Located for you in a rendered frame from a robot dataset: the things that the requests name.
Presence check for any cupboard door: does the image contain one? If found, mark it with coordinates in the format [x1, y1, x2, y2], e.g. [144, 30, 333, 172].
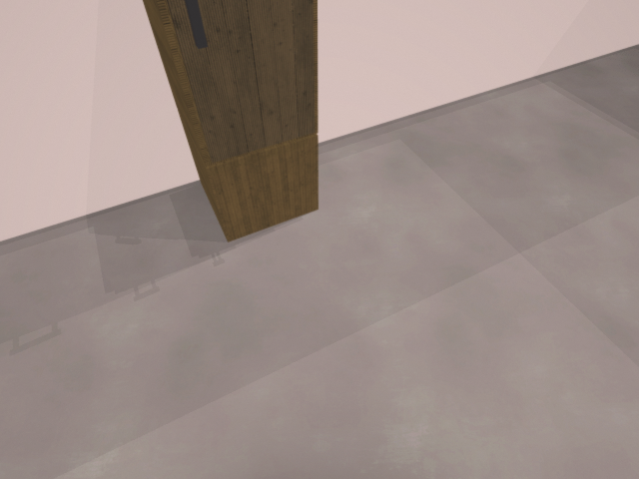
[167, 0, 315, 163]

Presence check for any handle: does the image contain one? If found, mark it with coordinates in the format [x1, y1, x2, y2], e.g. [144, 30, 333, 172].
[185, 0, 208, 49]

